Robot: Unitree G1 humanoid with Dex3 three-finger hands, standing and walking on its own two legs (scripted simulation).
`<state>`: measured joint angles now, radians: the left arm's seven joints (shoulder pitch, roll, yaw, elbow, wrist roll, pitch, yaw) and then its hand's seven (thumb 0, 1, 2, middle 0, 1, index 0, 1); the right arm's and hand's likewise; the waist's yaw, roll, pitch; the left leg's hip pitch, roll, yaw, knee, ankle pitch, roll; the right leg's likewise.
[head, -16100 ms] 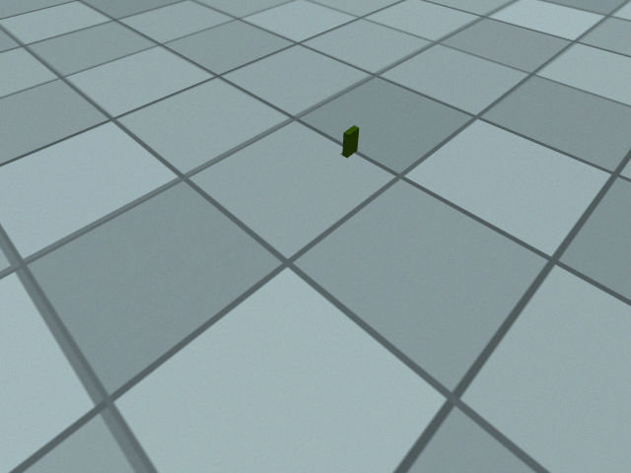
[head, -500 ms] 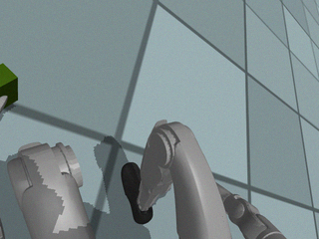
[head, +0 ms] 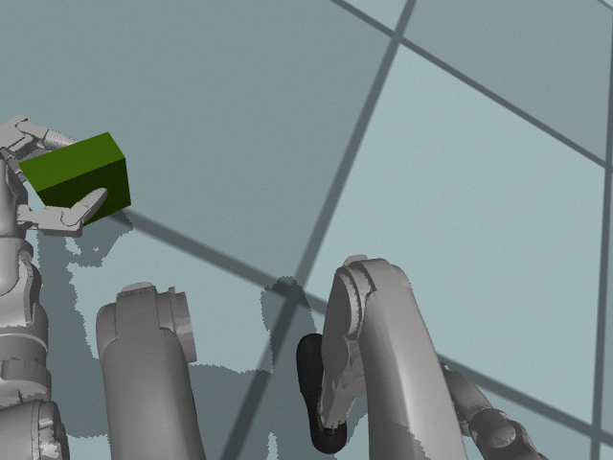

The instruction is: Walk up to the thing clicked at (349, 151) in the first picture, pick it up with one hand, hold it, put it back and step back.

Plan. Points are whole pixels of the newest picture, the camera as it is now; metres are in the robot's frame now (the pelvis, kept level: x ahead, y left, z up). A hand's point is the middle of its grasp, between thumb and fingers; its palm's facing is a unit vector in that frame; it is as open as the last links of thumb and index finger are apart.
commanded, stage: settle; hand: left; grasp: from the side
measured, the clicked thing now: (85, 188) +0.45 +0.24 -0.09
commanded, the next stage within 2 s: lift in 0.72 s
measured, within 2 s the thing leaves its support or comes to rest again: neither
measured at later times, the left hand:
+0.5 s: hand (49, 152) +0.44 +0.26 +0.00, palm faces +0.16 -0.98 -0.06, open 8.2 cm
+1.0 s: hand (39, 145) +0.44 +0.25 +0.03, palm faces +0.16 -0.98 -0.06, open 8.2 cm
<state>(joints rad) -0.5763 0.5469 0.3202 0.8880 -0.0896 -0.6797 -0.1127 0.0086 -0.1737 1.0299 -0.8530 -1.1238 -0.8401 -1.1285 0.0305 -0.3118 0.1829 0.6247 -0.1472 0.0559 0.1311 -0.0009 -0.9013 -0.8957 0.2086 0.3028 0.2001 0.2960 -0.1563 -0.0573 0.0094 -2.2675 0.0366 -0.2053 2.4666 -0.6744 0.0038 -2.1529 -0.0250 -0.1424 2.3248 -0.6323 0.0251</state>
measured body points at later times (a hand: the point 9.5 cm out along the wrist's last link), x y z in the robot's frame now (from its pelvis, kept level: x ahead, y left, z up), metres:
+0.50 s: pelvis +0.01 -0.01 +0.04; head +0.22 +0.07 +0.43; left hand +0.43 +0.31 +0.01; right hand +0.18 -0.26 -0.08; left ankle +0.08 +0.13 -0.29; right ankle +0.12 -0.12 -0.29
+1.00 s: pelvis +0.01 -0.01 +0.05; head +0.20 +0.06 +0.45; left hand +0.42 +0.31 +0.04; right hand +0.16 -0.26 -0.07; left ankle +0.08 +0.13 -0.29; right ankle +0.12 -0.12 -0.29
